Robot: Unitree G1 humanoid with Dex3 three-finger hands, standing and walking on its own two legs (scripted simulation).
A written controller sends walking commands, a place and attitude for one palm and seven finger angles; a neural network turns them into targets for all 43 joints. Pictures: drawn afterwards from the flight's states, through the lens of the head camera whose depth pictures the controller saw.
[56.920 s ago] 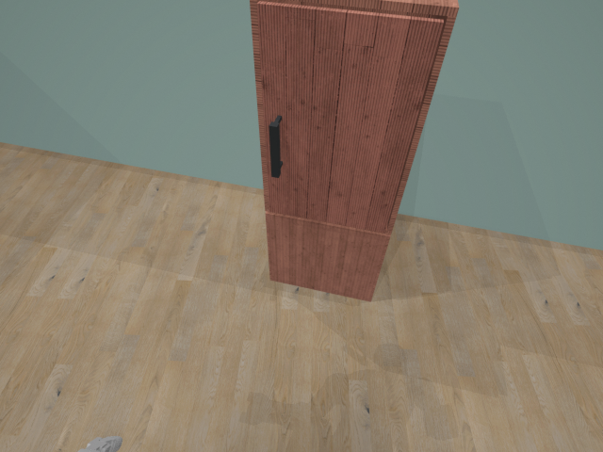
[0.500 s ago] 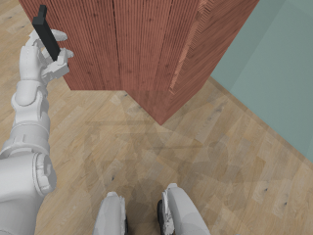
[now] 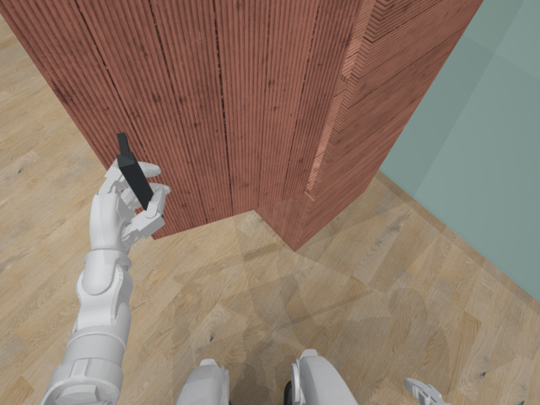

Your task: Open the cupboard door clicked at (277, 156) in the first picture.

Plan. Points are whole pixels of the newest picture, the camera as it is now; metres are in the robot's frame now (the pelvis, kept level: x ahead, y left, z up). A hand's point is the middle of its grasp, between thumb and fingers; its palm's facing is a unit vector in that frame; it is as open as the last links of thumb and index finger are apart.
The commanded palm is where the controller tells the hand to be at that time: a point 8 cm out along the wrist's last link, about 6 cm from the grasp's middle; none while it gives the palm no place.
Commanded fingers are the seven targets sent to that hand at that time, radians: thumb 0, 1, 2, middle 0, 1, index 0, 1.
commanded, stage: pull the door open along its arc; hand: left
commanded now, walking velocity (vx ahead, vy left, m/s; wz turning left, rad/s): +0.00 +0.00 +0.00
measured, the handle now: (140, 180) +0.44 +0.19 +0.02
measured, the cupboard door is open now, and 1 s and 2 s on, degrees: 69 95 98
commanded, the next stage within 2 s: open thumb and fingers to let go in 0.52 s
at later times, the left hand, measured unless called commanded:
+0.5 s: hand (220, 281) +0.29 +0.07 +0.02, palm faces +0.40 -0.92 -0.03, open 6.3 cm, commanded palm +0.22 +0.12 +0.02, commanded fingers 0.00 0.90 0.90 -0.40 -1.35 -0.40 -1.35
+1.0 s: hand (228, 283) +0.28 +0.05 +0.02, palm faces +0.40 -0.92 -0.01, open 9.6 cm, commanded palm +0.23 +0.11 +0.02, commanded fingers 0.00 -0.50 0.30 -0.30 -1.20 -0.30 -1.20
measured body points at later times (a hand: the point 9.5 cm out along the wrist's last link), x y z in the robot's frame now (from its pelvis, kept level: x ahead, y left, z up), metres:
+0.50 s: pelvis +0.00 -0.05 +0.00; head +0.08 -0.06 +0.44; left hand +0.26 +0.11 +0.02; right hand +0.18 -0.25 -0.12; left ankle -0.01 +0.10 -0.64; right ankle +0.02 -0.12 -0.64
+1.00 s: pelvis -0.02 -0.05 -0.01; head +0.07 -0.06 +0.44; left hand +0.26 +0.10 +0.02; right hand +0.18 -0.26 -0.12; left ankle -0.01 +0.10 -0.64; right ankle +0.02 -0.12 -0.64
